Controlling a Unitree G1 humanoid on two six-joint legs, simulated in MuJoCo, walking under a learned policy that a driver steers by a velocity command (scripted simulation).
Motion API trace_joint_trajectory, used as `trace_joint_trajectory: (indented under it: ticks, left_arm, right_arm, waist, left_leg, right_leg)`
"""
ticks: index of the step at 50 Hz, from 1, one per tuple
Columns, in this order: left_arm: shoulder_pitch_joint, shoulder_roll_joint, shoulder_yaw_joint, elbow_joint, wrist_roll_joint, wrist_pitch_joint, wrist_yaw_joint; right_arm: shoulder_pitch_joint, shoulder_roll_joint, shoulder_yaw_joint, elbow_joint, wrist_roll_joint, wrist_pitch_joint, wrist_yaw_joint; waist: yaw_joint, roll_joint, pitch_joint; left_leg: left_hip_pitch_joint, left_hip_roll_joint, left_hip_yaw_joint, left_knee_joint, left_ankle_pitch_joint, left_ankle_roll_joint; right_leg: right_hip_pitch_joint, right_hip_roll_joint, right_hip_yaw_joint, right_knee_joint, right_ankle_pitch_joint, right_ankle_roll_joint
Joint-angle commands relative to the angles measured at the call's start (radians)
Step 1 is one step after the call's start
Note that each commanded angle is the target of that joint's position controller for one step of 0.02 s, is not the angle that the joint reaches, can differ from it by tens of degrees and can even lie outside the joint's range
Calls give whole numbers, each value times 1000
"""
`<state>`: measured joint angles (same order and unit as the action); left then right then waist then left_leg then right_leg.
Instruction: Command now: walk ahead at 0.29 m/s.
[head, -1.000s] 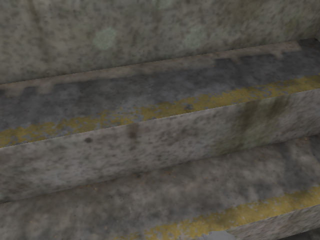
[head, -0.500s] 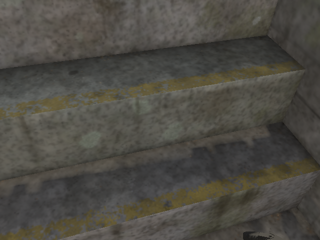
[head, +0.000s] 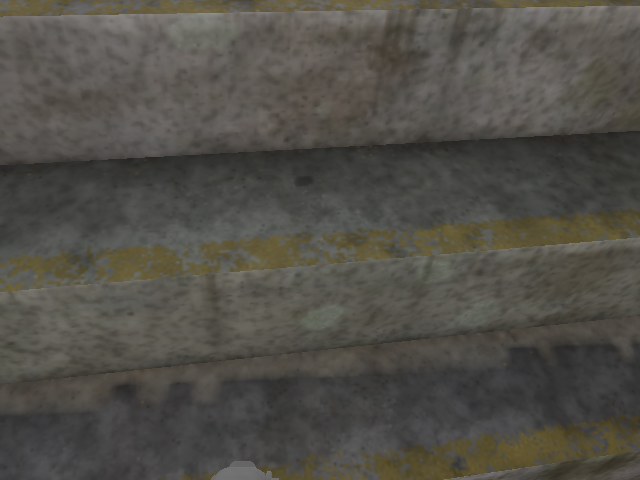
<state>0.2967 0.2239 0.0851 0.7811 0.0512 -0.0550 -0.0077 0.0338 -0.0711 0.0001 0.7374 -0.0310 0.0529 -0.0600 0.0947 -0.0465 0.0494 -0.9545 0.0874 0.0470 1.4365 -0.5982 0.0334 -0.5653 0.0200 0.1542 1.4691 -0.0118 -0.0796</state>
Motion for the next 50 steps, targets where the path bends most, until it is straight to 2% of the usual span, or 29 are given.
trace_joint_trajectory:
  ticks: [1,8,12,13,14,15,16,17,18,19,20,21,22,23,25,29,34,37,40,41,42,43,44,45,46,47,48,49,50]
  left_arm:
    - [149,-106,-47,-59,43,20,-6]
    - [197,-15,-31,5,-14,54,-5]
    - [542,23,-22,95,-6,62,8]
    - [658,-19,-40,140,-9,65,9]
    - [565,-98,-70,157,-42,57,2]
    - [347,-153,-97,157,-52,32,-2]
    - [173,-163,-119,148,-44,11,8]
    - [158,-123,-130,151,11,-18,29]
    - [281,-63,-118,145,70,-76,12]
    - [384,-26,-86,175,57,-103,-8]
    - [395,-19,-74,173,25,-104,-8]
    - [302,110,-27,127,-9,-115,32]
    - [156,123,-8,89,-18,-143,62]
    - [166,26,-30,111,-27,-140,73]
    - [264,-18,-38,139,-22,-127,75]
    - [386,-31,-18,198,-15,-119,70]
    - [399,-45,-14,197,-19,-114,65]
    - [319,-55,-25,174,-31,-94,67]
    - [301,-42,-21,198,-59,-71,73]
    - [140,-62,-45,142,-85,-72,65]
    - [153,31,-33,125,-89,-88,62]
    - [252,12,-48,142,-108,-102,48]
    - [240,137,-23,140,-116,-130,25]
    - [224,201,-2,134,-125,-154,-1]
    - [180,200,2,116,-118,-169,-20]
    - [109,125,-13,96,-97,-171,-33]
    - [7,-14,-40,58,-47,-157,-38]
    - [-101,-135,-58,-29,-7,-132,-44]
    - [-241,-190,-71,-195,16,-99,-31]
  right_arm:
    - [-51,-141,-53,46,-11,-41,8]
    - [-145,-161,-56,101,-29,-119,3]
    - [-449,-170,-53,-27,-66,-141,-19]
    - [-537,-129,-41,-57,-46,-134,-27]
    - [-414,-52,-23,-27,6,-108,-44]
    - [-139,37,-3,38,41,-87,-64]
    - [13,122,14,40,42,-79,-87]
    - [-62,197,30,-68,50,-77,-62]
    - [-110,214,57,-180,50,-105,-29]
    - [-81,205,87,-218,-37,-131,-5]
    - [-84,139,84,-181,-72,-136,-4]
    - [-109,28,58,-209,-78,-118,6]
    - [-269,-139,13,-275,-66,-105,20]
    - [-431,-204,-19,-279,-56,-78,27]
    - [-441,-120,-11,-261,-19,-39,45]
    - [-334,40,22,-223,1,-43,37]
    - [-324,89,37,-252,-4,-56,49]
    - [-403,57,45,-299,16,-48,54]
    - [-302,54,57,-262,50,-34,44]
    - [-178,35,48,-197,76,-41,43]
    - [-42,17,37,-160,70,-35,29]
    - [-47,-26,31,-139,84,-67,13]
    - [118,-59,13,-124,90,-58,-6]
    - [211,-97,1,-82,67,-41,-15]
    - [305,-136,-20,-22,46,-19,-11]
    - [330,-178,-42,54,36,-5,5]
    - [289,-188,-58,88,14,-4,16]
    - [205,-216,-79,77,-53,3,6]
    - [59,-176,-70,57,-54,-9,-2]
  waist:
    - [68,159,-71]
    - [124,127,-57]
    - [267,118,-82]
    - [328,55,-19]
    - [255,-162,22]
    - [91,-412,-62]
    - [-51,-264,-142]
    - [-132,7,-192]
    - [-175,200,-104]
    - [-175,251,-61]
    - [-132,246,-39]
    - [-158,77,-100]
    - [-136,-12,-26]
    - [-58,154,52]
    - [9,230,109]
    - [42,57,62]
    - [8,34,8]
    - [-4,-9,44]
    - [-26,-95,18]
    - [-116,-39,-46]
    - [-151,-119,-191]
    - [-87,-80,-337]
    - [-166,-146,-501]
    - [-182,-92,-601]
    - [-204,-61,-633]
    - [-203,19,-546]
    - [-202,126,-358]
    - [-203,153,-270]
    - [-120,184,-161]
  left_leg:
    - [114,107,-380,-636,-546,37]
    - [-84,123,-298,-673,-458,124]
    - [-284,63,-131,-497,-342,-9]
    - [-339,-25,39,-316,-230,-83]
    - [-272,-115,183,42,-121,-44]
    - [-60,-229,220,666,-27,29]
    - [-24,-298,21,1075,-32,68]
    - [-175,-293,-128,1302,56,74]
    - [-369,-239,-156,1232,186,76]
    - [-591,-206,-140,1207,350,75]
    - [-682,-198,-116,1225,374,52]
    - [-742,-115,-174,1222,445,27]
    - [-730,15,-229,1026,526,-18]
    - [-700,37,-201,954,573,-29]
    - [-571,49,-82,807,615,-21]
    - [-629,34,-10,939,475,39]
    - [-775,43,-17,1078,306,69]
    - [-541,40,98,749,386,59]
    - [-238,33,150,353,199,132]
    - [138,-45,219,133,171,152]
    - [341,-137,251,151,-1,138]
    - [607,-159,169,126,3,180]
    - [738,-151,72,-2,29,166]
    - [837,-168,56,-86,-9,139]
    - [890,-209,88,-165,-25,101]
    - [879,-222,72,-292,-68,90]
    - [739,-86,-236,-564,-170,175]
    - [540,91,-744,-847,-483,253]
    - [285,184,-919,-1006,-685,228]
  right_leg:
    - [-206,52,-43,272,-8,-4]
    - [-88,68,-184,261,53,14]
    - [305,-9,-295,-222,-43,-108]
    - [407,-36,-379,-653,12,-172]
    - [393,-67,-448,-984,210,-198]
    - [282,-113,-425,-1163,477,-183]
    - [267,-128,-371,-1255,527,-131]
    - [374,-152,-200,-1093,356,-74]
    - [393,-197,-20,-952,579,6]
    - [539,-276,169,-983,467,44]
    - [602,-290,226,-1006,350,38]
    - [686,-438,473,-1174,-22,-35]
    - [584,-562,748,-1387,-475,-141]
    - [524,-496,655,-1398,-591,-156]
    - [437,-373,440,-1336,-502,-133]
    - [590,-305,253,-1268,-425,-188]
    - [708,-314,141,-1262,-394,-173]
    - [474,-256,12,-1432,-298,-158]
    - [501,-220,-202,-1576,104,-188]
    - [333,-185,-328,-1478,743,-170]
    - [372,-244,-300,-1344,1345,-210]
    - [276,-233,-234,-1110,1653,-186]
    - [304,-257,-215,-981,1582,-192]
    - [286,-252,-194,-888,1445,-198]
    - [289,-231,-193,-803,1275,-201]
    - [193,-168,-179,-656,1028,-211]
    - [6,-35,-143,-251,289,-181]
    - [-249,95,100,400,80,-135]
    - [-392,133,129,694,82,-106]
